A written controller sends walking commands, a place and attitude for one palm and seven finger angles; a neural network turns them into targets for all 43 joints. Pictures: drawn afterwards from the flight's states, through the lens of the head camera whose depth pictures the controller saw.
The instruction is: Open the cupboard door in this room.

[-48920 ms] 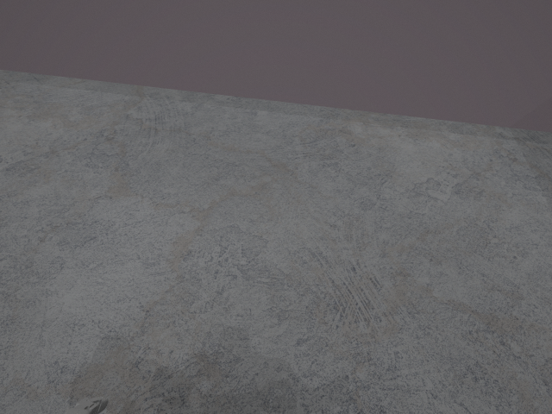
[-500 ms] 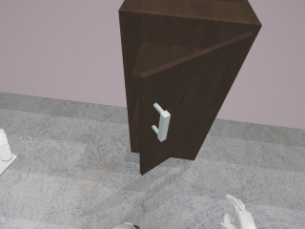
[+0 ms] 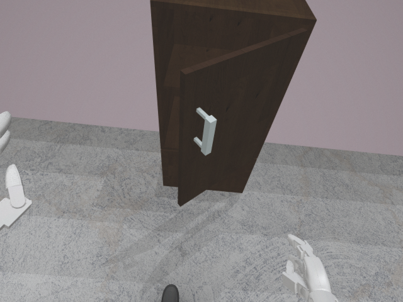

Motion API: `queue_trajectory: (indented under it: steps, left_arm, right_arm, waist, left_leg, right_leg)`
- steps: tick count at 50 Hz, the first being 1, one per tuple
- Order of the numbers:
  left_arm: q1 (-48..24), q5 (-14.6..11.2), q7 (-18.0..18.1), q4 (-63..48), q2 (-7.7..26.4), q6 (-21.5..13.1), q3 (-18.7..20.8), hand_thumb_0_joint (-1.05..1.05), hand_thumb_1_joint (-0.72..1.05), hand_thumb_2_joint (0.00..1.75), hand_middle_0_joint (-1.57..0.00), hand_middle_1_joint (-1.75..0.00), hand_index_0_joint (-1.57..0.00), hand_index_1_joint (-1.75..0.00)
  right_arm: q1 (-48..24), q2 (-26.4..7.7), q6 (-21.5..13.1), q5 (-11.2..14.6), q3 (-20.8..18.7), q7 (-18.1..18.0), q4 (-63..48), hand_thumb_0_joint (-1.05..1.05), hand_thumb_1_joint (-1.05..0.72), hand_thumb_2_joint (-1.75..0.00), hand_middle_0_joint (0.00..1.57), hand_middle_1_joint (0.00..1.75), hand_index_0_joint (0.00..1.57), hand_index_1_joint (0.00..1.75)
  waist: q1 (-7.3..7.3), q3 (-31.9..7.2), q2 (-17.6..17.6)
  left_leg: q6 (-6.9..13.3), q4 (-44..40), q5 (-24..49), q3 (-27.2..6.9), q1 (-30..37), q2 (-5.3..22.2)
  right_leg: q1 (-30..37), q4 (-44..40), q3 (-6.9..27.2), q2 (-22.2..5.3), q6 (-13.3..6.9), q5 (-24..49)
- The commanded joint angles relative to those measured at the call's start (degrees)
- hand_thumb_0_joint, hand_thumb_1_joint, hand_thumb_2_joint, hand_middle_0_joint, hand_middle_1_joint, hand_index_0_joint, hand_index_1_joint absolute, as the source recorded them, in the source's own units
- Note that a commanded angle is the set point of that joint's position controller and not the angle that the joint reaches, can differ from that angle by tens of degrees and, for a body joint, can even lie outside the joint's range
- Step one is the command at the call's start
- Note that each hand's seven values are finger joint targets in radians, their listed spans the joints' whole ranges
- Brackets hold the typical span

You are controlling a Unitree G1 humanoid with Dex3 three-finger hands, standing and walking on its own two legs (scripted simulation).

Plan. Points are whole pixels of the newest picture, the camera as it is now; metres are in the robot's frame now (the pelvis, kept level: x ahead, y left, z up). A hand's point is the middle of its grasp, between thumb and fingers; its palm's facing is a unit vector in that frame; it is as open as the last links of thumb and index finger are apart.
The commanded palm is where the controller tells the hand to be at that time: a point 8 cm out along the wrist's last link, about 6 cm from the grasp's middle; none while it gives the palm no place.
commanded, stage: stop stepping back and stand still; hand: left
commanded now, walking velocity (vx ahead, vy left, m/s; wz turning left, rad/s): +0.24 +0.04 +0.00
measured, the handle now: (203, 131) +0.51 +0.04 +0.02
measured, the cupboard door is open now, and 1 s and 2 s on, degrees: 41 41 41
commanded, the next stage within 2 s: let the arm hang, fingers relaxed in 0.68 s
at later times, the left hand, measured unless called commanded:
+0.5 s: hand (17, 291) +0.11 +0.22 +0.17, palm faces +0.33 -0.79 -0.52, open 7.4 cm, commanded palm +0.07 +0.27 +0.18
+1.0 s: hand out of the picture +0.01 +0.21 -0.13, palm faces +0.02 -0.96 -0.28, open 7.4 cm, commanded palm none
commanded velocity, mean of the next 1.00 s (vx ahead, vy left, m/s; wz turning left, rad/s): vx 0.11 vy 0.03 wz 0.00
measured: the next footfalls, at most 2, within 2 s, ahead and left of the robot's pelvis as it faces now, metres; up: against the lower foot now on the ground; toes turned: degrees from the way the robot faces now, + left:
right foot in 0.06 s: -0.08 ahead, -0.10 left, +0.00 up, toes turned -2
left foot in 0.20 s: +0.06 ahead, +0.08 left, +0.00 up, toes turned -2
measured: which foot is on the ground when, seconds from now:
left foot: down 0.00-0.06, up 0.08-0.18, down 0.20-0.42, up 0.44-0.66, down 0.68-1.00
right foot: up 0.00-0.04, down 0.06-1.00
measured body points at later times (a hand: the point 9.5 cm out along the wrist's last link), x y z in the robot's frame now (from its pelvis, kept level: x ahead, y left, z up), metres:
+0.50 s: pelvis -0.08 -0.03 +0.00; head -0.10 -0.02 +0.45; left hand +0.09 +0.26 +0.20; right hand +0.04 -0.27 -0.09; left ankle -0.02 +0.09 -0.70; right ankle -0.12 -0.10 -0.74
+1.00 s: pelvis -0.11 +0.01 -0.01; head -0.11 -0.01 +0.44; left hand +0.01 +0.26 -0.11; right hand +0.04 -0.23 -0.13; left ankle -0.06 +0.12 -0.74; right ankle -0.12 -0.10 -0.74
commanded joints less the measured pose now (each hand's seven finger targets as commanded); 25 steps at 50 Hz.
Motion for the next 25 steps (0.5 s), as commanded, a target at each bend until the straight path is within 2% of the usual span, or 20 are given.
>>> queue_trajectory:
  steps: [1, 2, 3, 4, 5, 7, 9, 10, 11, 12, 13, 14, 16, 18, 19, 20, 21, 22, 23, 25]
  left_arm:
    - [2.28, -1.06, 0.33, -12.54, 11.38, -4.55, 8.8, 0.0, 0.9, 0.9, -0.2, -0.3, -0.2, -0.3]
    - [2.67, -1.12, 0.63, -12.72, 14.16, -4.96, 11.38, 0.0, 0.9, 0.9, -0.2, -0.3, -0.2, -0.3]
    - [0.56, -1.15, 1.21, -13.79, 15.63, -5.21, 13.01, 0.0, 0.9, 0.9, -0.2, -0.3, -0.2, -0.3]
    - [-3.27, -0.88, 0.75, -13.92, 13.6, -4.65, 10.5, 0.0, 0.9, 0.9, -0.2, -0.3, -0.2, -0.3]
    - [-2.38, -0.61, 0.75, -10.89, 11.07, -3.66, 9.28, 0.0, 0.9, 0.9, -0.2, -0.3, -0.2, -0.3]
    - [-3.36, 0.26, 1.04, -6.33, 9.09, -2.63, 8.12, 0.0, 0.9, 0.9, -0.2, -0.3, -0.2, -0.3]
    - [-6.71, 0.59, 1.07, -3.35, 8.26, -2.35, 6.75, 0.0, 0.9, 0.9, -0.2, -0.3, -0.2, -0.3]
    - [-7.89, 0.81, 1.04, -3.11, 7.67, -2.88, 5.87, 0.0, 0.9, 0.9, -0.2, -0.3, -0.2, -0.3]
    - [-8.95, 0.89, 0.99, -3.15, 8.24, -3.52, 5.72, 0.0, 0.9, 0.9, -0.2, -0.3, -0.2, -0.3]
    - [-5.9, 1.28, 1.11, -1.24, 8.27, -3.6, 6.13, 0.0, 0.9, 0.9, -0.2, -0.3, -0.2, -0.3]
    - [-6.1, 0.9, 0.75, -4.59, 8.39, -4.14, 5.54, 0.0, 0.9, 0.9, -0.2, -0.3, -0.2, -0.3]
    - [-6.17, 1.15, 0.54, -6.75, 9.44, -4.73, 6.3, 0.0, 0.9, 0.9, -0.2, -0.3, -0.2, -0.3]
    - [-1.78, 1.45, 0.99, -8.0, 8.51, -4.71, 7.07, 0.0, 0.9, 0.9, -0.2, -0.3, -0.2, -0.3]
    - [2.82, 1.46, 1.07, -7.42, 8.58, -4.33, 8.13, 0.0, 0.9, 0.9, -0.2, -0.3, -0.2, -0.3]
    - [4.75, 1.48, 1.13, -7.66, 10.45, -4.34, 9.88, 0.0, 0.9, 0.9, -0.2, -0.3, -0.2, -0.3]
    - [5.33, 1.36, 1.03, -6.58, 9.57, -4.22, 9.23, 0.0, 0.9, 0.9, -0.2, -0.3, -0.2, -0.3]
    - [5.28, 1.23, 1.03, -6.01, 9.91, -4.32, 9.47, 0.0, 0.9, 0.9, -0.2, -0.3, -0.2, -0.3]
    - [2.2, 0.92, 1.28, -7.08, 9.71, -4.33, 9.56, 0.0, 0.9, 0.9, -0.2, -0.3, -0.2, -0.3]
    - [-0.63, 0.95, 1.38, -5.09, 8.74, -5.04, 8.95, 0.0, 0.9, 0.9, -0.2, -0.3, -0.2, -0.3]
    - [-4.67, 1.74, 1.56, -1.56, 8.61, -5.94, 8.28, 0.0, 0.9, 0.9, -0.2, -0.3, -0.2, -0.3]
  right_arm:
    - [-1.14, -8.64, -1.17, 0.63, -3.05, -0.56, -7.23, 0.0, -0.9, -0.9, 0.2, 0.3, 0.2, 0.3]
    - [-2.19, -8.46, -0.47, 0.38, -2.71, -0.6, -7.15, 0.0, -0.9, -0.9, 0.2, 0.3, 0.2, 0.3]
    - [-2.89, -8.76, -0.82, -0.66, -2.21, -0.62, -6.76, 0.0, -0.9, -0.9, 0.2, 0.3, 0.2, 0.3]
    - [-2.31, -9.09, -1.61, 0.29, -2.56, -0.75, -6.41, 0.0, -0.9, -0.9, 0.2, 0.3, 0.2, 0.3]
    - [-1.34, -9.16, -2.08, 1.29, -2.81, -1.32, -6.57, 0.0, -0.9, -0.9, 0.2, 0.3, 0.2, 0.3]
    - [-1.35, -8.49, -2.26, 1.48, -1.68, -2.18, -5.98, 0.0, -0.9, -0.9, 0.2, 0.3, 0.2, 0.3]
    - [-0.64, -10.05, -3.19, 1.58, -2.29, -2.98, -4.68, 0.0, -0.9, -0.9, 0.2, 0.3, 0.2, 0.3]
    - [-0.11, -10.59, -3.68, 1.63, -2.41, -3.28, -5.07, 0.0, -0.9, -0.9, 0.2, 0.3, 0.2, 0.3]
    - [0.49, -11.39, -4.04, 2.04, -2.65, -3.24, -5.49, 0.0, -0.9, -0.9, 0.2, 0.3, 0.2, 0.3]
    - [0.98, -10.67, -4.28, 1.44, -2.31, -3.1, -5.3, 0.0, -0.9, -0.9, 0.2, 0.3, 0.2, 0.3]
    - [1.1, -9.9, -4.44, 0.98, -1.97, -2.79, -5.28, 0.0, -0.9, -0.9, 0.2, 0.3, 0.2, 0.3]
    - [-0.37, -9.95, -5.19, 0.37, -2.19, -2.7, -5.14, 0.0, -0.9, -0.9, 0.2, 0.3, 0.2, 0.3]
    - [-0.89, -9.31, -5.29, 0.2, -2.26, -2.15, -5.83, 0.0, -0.9, -0.9, 0.2, 0.3, 0.2, 0.3]
    - [-1.13, -9.52, -4.65, 0.33, -2.37, -1.99, -6.59, 0.0, -0.9, -0.9, 0.2, 0.3, 0.2, 0.3]
    - [-0.88, -9.67, -4.18, 0.25, -2.76, -1.98, -6.94, 0.0, -0.9, -0.9, 0.2, 0.3, 0.2, 0.3]
    - [-1.11, -8.93, -3.48, 0.09, -2.91, -1.8, -7.25, 0.0, -0.9, -0.9, 0.2, 0.3, 0.2, 0.3]
    - [-0.19, -8.91, -2.77, 0.26, -3.72, -1.57, -6.7, 0.0, -0.9, -0.9, 0.2, 0.3, 0.2, 0.3]
    - [0.38, -9.51, -2.4, 0.34, -4.14, -1.57, -5.77, 0.0, -0.9, -0.9, 0.2, 0.3, 0.2, 0.3]
    - [2.08, -9.85, -2.84, 0.18, -3.84, -1.56, -4.72, 0.0, -0.9, -0.9, 0.2, 0.3, 0.2, 0.3]
    - [2.41, -8.99, -3.67, 0.45, -3.03, -1.92, -4.18, 0.0, -0.9, -0.9, 0.2, 0.3, 0.2, 0.3]
  waist:
    - [-0.46, -8.65, 6.43]
    - [0.02, -6.28, -4.11]
    - [0.41, -5.9, -4.71]
    - [0.19, -7.6, -8.5]
    - [-0.91, -3.89, -8.72]
    - [-1.3, -1.27, -4.13]
    - [-1.94, -1.0, 1.74]
    - [-1.57, -0.94, 5.45]
    - [-1.23, -1.86, 5.33]
    - [-1.08, -3.87, 8.14]
    - [-1.47, -5.22, 12.23]
    - [-0.89, -4.18, 13.93]
    - [-0.24, -1.75, 12.15]
    - [-0.06, -0.9, 11.52]
    - [-0.09, -2.16, 9.01]
    - [-0.44, -2.02, 2.97]
    - [-0.35, -0.82, -8.23]
    - [-0.46, 2.44, -10.79]
    - [-2.14, 3.17, -6.38]
    - [-2.18, 2.52, -2.07]
  left_leg:
    - [-5.11, 8.77, -23.48, 1.26, 16.98, 0.05]
    - [-5.0, 25.71, -20.75, 0.6, 20.47, -2.49]
    - [-4.59, 35.78, -22.96, -1.24, 14.05, -2.47]
    - [-4.53, 41.64, -24.89, -3.57, 8.68, -4.63]
    - [-3.6, 40.47, -23.04, -5.02, 3.43, -2.13]
    - [-2.32, 25.13, -21.01, -1.81, 4.58, -0.4]
    - [-0.89, 13.64, -11.47, -1.76, 15.77, -0.92]
    - [0.35, 11.22, -5.19, -4.81, 18.16, 1.38]
    - [1.54, 10.36, -1.57, -8.45, 19.08, 3.79]
    - [2.77, 9.22, 1.03, -13.85, 20.64, 5.94]
    - [2.71, 3.6, -4.25, -20.04, 20.14, 8.11]
    - [3.29, -3.15, -20.11, -23.23, 13.76, 9.59]
    - [3.48, -8.47, -39.66, -20.11, 3.85, 8.71]
    - [0.55, -6.2, -42.11, -13.0, -3.3, 5.12]
    - [-1.17, -1.14, -39.53, -9.43, -2.93, 2.16]
    - [-2.21, 9.88, -34.81, -4.99, -1.45, -0.95]
    - [-2.94, 27.91, -28.3, -2.47, 0.04, -3.51]
    - [-3.07, 40.03, -26.3, -2.78, -4.89, -3.12]
    - [-3.16, 44.46, -25.13, -3.77, -7.94, -1.6]
    - [-2.4, 37.0, -25.62, -3.42, -6.6, 0.89]
  right_leg:
    - [-3.55, -28.83, 3.27, -5.79, -3.95, 5.55]
    - [-16.73, -34.43, 13.29, -15.58, -5.92, 3.74]
    - [-16.82, -32.9, 16.31, -21.9, -9.28, 11.66]
    - [-13.12, -28.0, 16.46, -20.84, -10.64, 16.88]
    - [-8.02, -23.25, 12.76, -18.56, -8.91, 27.34]
    - [-1.56, -18.37, 8.01, -15.78, -5.32, 36.95]
    - [-4.79, -14.68, 4.61, -11.67, -1.14, 32.36]
    - [-4.98, -11.74, 3.41, -8.35, 1.01, 30.14]
    - [-4.68, -10.24, 3.12, -6.11, 2.3, 26.56]
    - [-6.51, -8.09, 1.87, -4.0, 2.34, 22.21]
    - [-6.36, -4.5, 1.14, -2.53, 2.14, 10.71]
    - [-3.65, -0.42, 2.48, -2.33, 1.8, 1.7]
    - [2.58, -3.1, 1.16, -2.11, 0.52, 0.78]
    - [9.82, -12.53, -1.31, -1.61, -0.41, 3.88]
    - [10.35, -17.09, 0.11, -2.78, -1.22, 3.18]
    - [5.58, -22.39, 6.7, -7.25, -3.5, -2.79]
    - [-3.87, -30.69, 21.93, -16.64, -7.95, -13.89]
    - [-7.24, -33.43, 29.12, -22.69, -11.24, -11.98]
    - [-6.05, -31.3, 25.51, -22.2, -10.9, -3.84]
    - [-2.01, -26.1, 18.53, -19.92, -9.24, 9.62]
